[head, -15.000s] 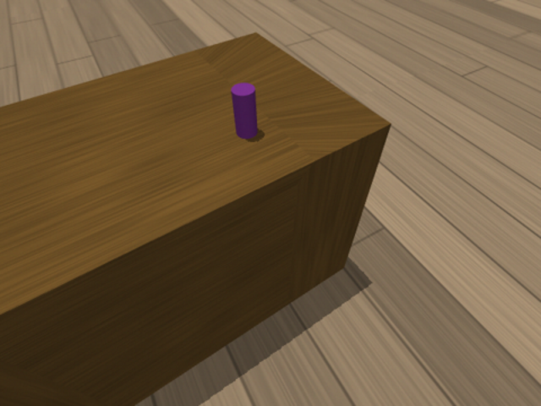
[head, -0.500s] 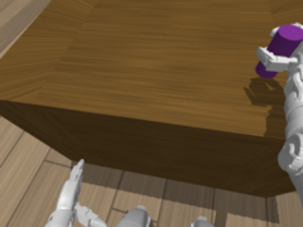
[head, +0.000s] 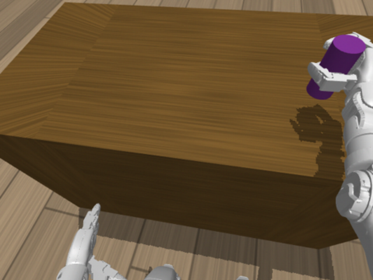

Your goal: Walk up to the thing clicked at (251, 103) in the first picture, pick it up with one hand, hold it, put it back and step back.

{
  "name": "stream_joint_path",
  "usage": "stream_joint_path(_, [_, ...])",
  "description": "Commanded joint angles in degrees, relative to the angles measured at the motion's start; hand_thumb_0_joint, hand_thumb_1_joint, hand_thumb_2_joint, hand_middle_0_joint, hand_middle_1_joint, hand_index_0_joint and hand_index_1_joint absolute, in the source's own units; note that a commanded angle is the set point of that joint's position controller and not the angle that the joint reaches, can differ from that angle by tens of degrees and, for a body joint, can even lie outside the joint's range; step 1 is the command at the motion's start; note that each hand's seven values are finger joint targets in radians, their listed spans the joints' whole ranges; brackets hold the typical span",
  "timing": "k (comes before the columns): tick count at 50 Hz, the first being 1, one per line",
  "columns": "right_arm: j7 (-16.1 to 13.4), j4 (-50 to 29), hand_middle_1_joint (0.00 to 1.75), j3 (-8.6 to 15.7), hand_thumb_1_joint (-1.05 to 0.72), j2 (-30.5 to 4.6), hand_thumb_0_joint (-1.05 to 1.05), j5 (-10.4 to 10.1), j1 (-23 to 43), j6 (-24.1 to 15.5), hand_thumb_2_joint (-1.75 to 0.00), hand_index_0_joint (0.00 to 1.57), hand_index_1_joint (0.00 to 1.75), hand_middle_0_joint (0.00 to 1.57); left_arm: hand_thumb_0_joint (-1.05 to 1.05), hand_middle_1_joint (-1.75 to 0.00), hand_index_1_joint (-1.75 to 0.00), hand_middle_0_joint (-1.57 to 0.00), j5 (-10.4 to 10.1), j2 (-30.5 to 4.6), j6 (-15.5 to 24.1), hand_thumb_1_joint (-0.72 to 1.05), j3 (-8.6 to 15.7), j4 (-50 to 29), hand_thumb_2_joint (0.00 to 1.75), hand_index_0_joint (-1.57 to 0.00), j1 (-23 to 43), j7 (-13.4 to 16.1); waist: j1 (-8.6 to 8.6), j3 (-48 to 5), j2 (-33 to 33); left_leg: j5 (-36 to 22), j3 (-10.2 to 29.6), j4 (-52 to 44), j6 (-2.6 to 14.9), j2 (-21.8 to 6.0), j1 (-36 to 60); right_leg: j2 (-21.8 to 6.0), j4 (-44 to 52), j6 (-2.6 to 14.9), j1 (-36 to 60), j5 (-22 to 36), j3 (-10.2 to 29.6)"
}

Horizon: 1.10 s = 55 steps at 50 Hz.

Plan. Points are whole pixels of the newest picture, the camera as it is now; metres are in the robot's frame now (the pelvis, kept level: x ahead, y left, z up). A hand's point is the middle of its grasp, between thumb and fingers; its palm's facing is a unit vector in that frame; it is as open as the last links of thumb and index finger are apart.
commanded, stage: lift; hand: right
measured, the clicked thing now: (332, 70) +0.52 -0.20 +0.15
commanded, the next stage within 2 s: hold in 1.32 s
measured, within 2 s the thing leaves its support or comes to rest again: neither
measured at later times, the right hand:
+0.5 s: hand (364, 69) +0.43 -0.19 +0.23, palm faces +0.17 +0.99 -0.01, open 7.7 cm
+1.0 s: hand out of the picture +0.34 -0.17 +0.27, palm faces +0.15 +0.99 -0.02, open 7.7 cm
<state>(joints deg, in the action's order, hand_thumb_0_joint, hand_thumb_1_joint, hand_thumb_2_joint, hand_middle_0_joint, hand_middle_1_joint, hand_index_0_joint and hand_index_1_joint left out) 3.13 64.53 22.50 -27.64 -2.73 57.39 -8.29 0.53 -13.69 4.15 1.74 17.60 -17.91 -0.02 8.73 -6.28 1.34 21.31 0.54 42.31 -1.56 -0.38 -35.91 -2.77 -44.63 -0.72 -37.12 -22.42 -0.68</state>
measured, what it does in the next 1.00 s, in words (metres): stands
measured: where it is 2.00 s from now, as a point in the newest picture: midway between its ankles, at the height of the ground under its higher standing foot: outside the picture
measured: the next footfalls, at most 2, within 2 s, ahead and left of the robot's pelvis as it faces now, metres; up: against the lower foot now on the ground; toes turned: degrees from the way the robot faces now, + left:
none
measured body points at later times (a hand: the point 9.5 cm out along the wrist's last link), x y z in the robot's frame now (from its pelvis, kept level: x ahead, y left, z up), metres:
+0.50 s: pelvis +0.00 +0.00 +0.01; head +0.01 +0.02 +0.46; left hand +0.15 +0.26 -0.05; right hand +0.41 -0.24 +0.23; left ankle -0.01 +0.14 -0.71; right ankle -0.02 -0.12 -0.71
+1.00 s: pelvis -0.03 +0.01 +0.02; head -0.06 +0.04 +0.47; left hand +0.14 +0.27 -0.05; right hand +0.33 -0.23 +0.27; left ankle -0.02 +0.14 -0.71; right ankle -0.02 -0.12 -0.71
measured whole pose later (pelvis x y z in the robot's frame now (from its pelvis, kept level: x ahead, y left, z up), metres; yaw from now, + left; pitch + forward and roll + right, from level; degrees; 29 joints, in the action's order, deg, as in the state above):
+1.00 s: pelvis -0.03 +0.01 +0.02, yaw -2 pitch -1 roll +0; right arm 2.7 8.3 16.3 -16.6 -11.2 32.3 28.4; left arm -2.6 -14.1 6.1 5.6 30.3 -16.2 1.9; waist -0.1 -4.2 3.7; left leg 17.6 -0.7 34.4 -1.1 -2.0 -16.2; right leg -1.0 -33.3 -1.1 -16.5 -16.2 0.2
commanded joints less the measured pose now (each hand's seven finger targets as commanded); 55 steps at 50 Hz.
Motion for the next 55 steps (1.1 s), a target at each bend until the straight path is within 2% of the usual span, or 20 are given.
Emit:
stream_joint_path(1, [0.3,-18.0,1.44,0.4,-0.24,-13.2,0.00,-1.7,27.8,-3.6,-1.32,1.34,1.44,1.30,0.00,-0.05,-0.05,-0.05,-0.5,-9.8,2.9,-0.56,5.9,-8.7,0.07,-0.04,1.1,0.8,-1.10,-30.2,4.7,-31.7,-1.6,-2.7,1.21,1.5,14.2,1.8,3.0,0.97,19.7,29.8,-0.7])
stream_joint_path(2, [0.2,-23.7,1.43,1.4,-0.27,-14.8,0.00,-2.1,30.0,-3.6,-1.31,1.34,1.43,1.30,0.00,-0.05,-0.05,-0.05,-0.5,-10.0,2.8,-0.56,6.3,-8.4,0.06,-0.04,0.4,0.9,-1.99,-32.3,6.5,-32.0,-1.5,-3.0,1.22,1.4,15.6,1.9,3.4,0.79,21.2,30.4,-0.8])
stream_joint_path(3, [0.3,-19.2,1.43,-0.5,-0.28,-10.5,0.00,-2.2,26.6,-2.5,-1.31,1.33,1.43,1.30,0.00,-0.05,-0.05,-0.05,-0.7,-8.9,2.9,-0.56,5.4,-8.4,0.07,-0.04,0.3,0.8,-1.20,-29.8,3.9,-31.0,-2.3,-3.2,1.39,2.0,13.7,1.5,3.5,0.70,21.9,31.9,-0.2])
stream_joint_path(5, [0.0,-25.3,1.43,0.2,-0.33,-11.9,0.00,-2.5,27.0,-2.1,-1.31,1.35,1.43,1.32,0.00,-0.05,-0.05,-0.04,-0.9,-6.7,2.8,-0.56,3.1,-8.4,0.07,-0.04,1.6,0.6,-3.37,-31.1,6.7,-31.4,-2.0,-3.8,1.43,1.6,15.5,1.6,3.8,0.41,23.2,33.4,-0.6])
stream_joint_path(7, [0.3,-23.6,1.43,-0.8,-0.34,-9.4,0.00,-2.9,23.4,-0.8,-1.30,1.36,1.43,1.33,0.00,-0.05,-0.05,-0.04,-1.0,-5.0,2.5,-0.56,1.7,-6.5,0.07,-0.04,0.4,0.5,-3.81,-28.0,3.3,-32.0,-2.1,-4.1,1.29,1.5,16.6,1.7,4.5,0.61,20.7,32.1,-0.7])
stream_joint_path(12, [0.0,-32.6,1.46,-0.6,-0.32,-9.0,0.00,-3.8,19.1,3.0,-1.32,1.37,1.46,1.34,0.00,-0.05,-0.05,-0.04,-1.3,-8.4,1.7,-0.55,6.1,-5.1,0.06,-0.04,-2.9,1.0,-4.98,-24.7,2.7,-30.9,-2.1,-5.5,1.03,1.0,18.2,2.1,6.5,1.03,21.7,29.8,-1.3])
stream_joint_path(16, [-0.3,-39.1,1.46,-2.0,-0.32,-5.7,0.00,-4.9,14.9,7.3,-1.32,1.38,1.46,1.34,0.00,-0.05,-0.05,-0.04,-1.8,-7.5,1.6,-0.54,5.9,-5.5,0.06,-0.04,-1.1,1.0,-6.27,-20.7,0.9,-26.6,-2.6,-7.1,1.07,1.0,17.6,2.1,8.1,1.35,22.3,26.8,-1.3])
stream_joint_path(19, [-0.3,-43.6,1.45,-3.1,-0.31,-4.1,0.00,-5.6,12.5,10.4,-1.31,1.37,1.45,1.34,0.00,-0.05,-0.05,-0.04,-2.2,-9.4,1.9,-0.55,7.8,-7.0,0.06,-0.04,0.4,1.6,-6.12,-20.3,-1.6,-26.5,-3.0,-7.4,0.93,1.0,17.2,1.7,8.6,1.49,24.7,27.4,-0.9])
stream_joint_path(21, [0.0,-47.6,1.44,-4.0,-0.31,-2.3,0.00,-6.0,11.7,12.3,-1.31,1.36,1.44,1.33,0.00,-0.05,-0.05,-0.04,-2.3,-8.6,2.0,-0.55,7.1,-6.6,0.06,-0.04,-0.2,1.5,-6.43,-20.1,-1.0,-26.2,-3.5,-7.5,1.17,1.2,17.5,1.3,9.1,1.12,26.2,29.7,-0.5])
stream_joint_path(24, [-0.3,-51.4,1.45,-5.3,-0.33,-0.7,0.00,-6.5,11.2,15.4,-1.31,1.38,1.45,1.34,0.00,-0.05,-0.05,-0.04,-2.5,-6.1,2.1,-0.55,4.9,-4.5,0.06,-0.04,1.0,1.6,-7.65,-15.8,-0.1,-21.2,-3.3,-8.9,1.14,0.8,17.6,1.7,10.8,1.20,24.7,23.5,-0.8])
stream_joint_path(25, [-0.3,-51.7,1.45,-4.0,-0.34,-1.8,0.00,-6.7,9.6,16.5,-1.31,1.38,1.45,1.35,0.00,-0.05,-0.05,-0.04,-2.6,-6.6,2.4,-0.54,5.1,-5.6,0.05,-0.04,2.3,1.8,-7.46,-16.0,-0.1,-20.7,-3.3,-9.5,1.06,0.7,17.4,1.8,11.2,1.34,25.1,22.7,-0.8])
stream_joint_path(26, [-0.1,-54.0,1.45,-6.3,-0.33,0.5,0.00,-6.9,9.4,17.3,-1.32,1.38,1.45,1.35,0.00,-0.05,-0.05,-0.04,-2.6,-4.8,2.1,-0.55,4.1,-1.9,0.06,-0.04,0.7,1.5,-7.89,-14.8,1.9,-19.6,-3.3,-9.7,1.20,0.6,17.5,1.9,11.7,1.19,24.5,21.3,-1.0])
stream_joint_path(28, [-0.1,-57.1,1.46,-4.9,-0.33,-1.0,0.00,-7.3,7.0,19.3,-1.32,1.38,1.46,1.35,0.00,-0.05,-0.05,-0.04,-2.8,-5.5,2.2,-0.54,4.6,-0.6,0.05,-0.04,1.4,1.4,-8.26,-13.8,1.5,-17.9,-3.2,-10.5,1.04,0.4,17.8,2.2,12.3,1.27,24.1,18.7,-1.1])
stream_joint_path(31, [-0.3,-61.3,1.46,-2.5,-0.34,-3.5,0.00,-7.7,5.9,22.1,-1.32,1.39,1.46,1.36,0.00,-0.05,-0.04,-0.03,-2.9,-9.9,2.4,-0.53,9.2,-1.3,0.05,-0.04,1.9,1.8,-7.34,-16.6,1.0,-20.0,-3.3,-10.5,0.80,0.4,19.1,2.3,12.1,1.33,26.6,20.6,-1.0])
stream_joint_path(34, [-0.8,-65.1,1.46,-2.1,-0.38,-2.6,0.00,-8.5,5.1,24.4,-1.30,1.40,1.46,1.38,0.00,-0.04,-0.04,-0.03,-3.1,-7.1,2.6,-0.54,6.5,-0.3,0.05,-0.03,2.8,1.7,-8.45,-14.0,-1.4,-18.1,-3.5,-11.8,0.66,0.3,19.6,2.4,13.0,1.55,26.3,18.2,-1.0])
stream_joint_path(37, [-0.9,-66.8,1.47,-3.0,-0.39,-1.6,0.00,-8.9,3.3,26.4,-1.32,1.41,1.47,1.39,0.00,-0.04,-0.04,-0.03,-3.3,-8.7,3.7,-0.54,7.5,-2.9,0.05,-0.03,6.9,2.2,-8.51,-12.7,-2.9,-17.5,-3.9,-12.0,0.58,0.5,19.9,2.1,13.8,1.52,26.7,18.0,-0.5])
stream_joint_path(42, [-0.8,-66.8,1.45,-3.8,-0.37,-0.7,0.00,-8.6,2.7,29.8,-1.31,1.39,1.45,1.36,0.00,-0.04,-0.04,-0.03,-3.1,-5.7,4.4,-0.55,4.8,3.5,0.05,-0.03,7.8,2.3,-9.13,-9.3,-0.6,-14.2,-3.3,-13.6,0.58,0.1,19.1,2.7,15.0,1.69,26.1,14.5,-0.7])
stream_joint_path(46, [-0.4,-68.2,1.44,-3.2,-0.40,-1.1,0.00,-8.7,0.6,32.3,-1.30,1.39,1.44,1.36,0.00,-0.04,-0.04,-0.03,-3.0,-9.3,5.7,-0.54,7.4,0.6,0.05,-0.04,10.1,2.4,-8.82,-10.7,-2.3,-13.0,-3.5,-14.6,0.39,0.0,20.6,2.9,15.7,1.60,26.8,13.5,-0.7])
stream_joint_path(52, [-0.7,-71.5,1.42,-1.5,-0.43,-1.9,0.00,-9.5,0.5,34.6,-1.27,1.38,1.42,1.36,0.00,-0.04,-0.04,-0.03,-3.1,-8.3,6.7,-0.54,7.0,2.1,0.04,-0.03,7.8,2.4,-8.68,-10.3,-2.8,-13.4,-3.9,-15.2,0.38,0.0,20.8,3.0,16.4,1.81,28.3,13.7,-0.4])
stream_joint_path(55, [-0.8,-73.1,1.41,-2.1,-0.42,-1.5,0.00,-9.4,-0.1,35.4,-1.27,1.37,1.41,1.35,0.00,-0.04,-0.04,-0.03,-3.0,-6.0,6.6,-0.55,5.0,6.3,0.05,-0.03,6.7,2.0,-9.15,-7.8,-1.6,-12.3,-3.8,-15.8,0.51,-0.1,20.3,3.2,17.0,1.73,27.2,12.7,-0.4])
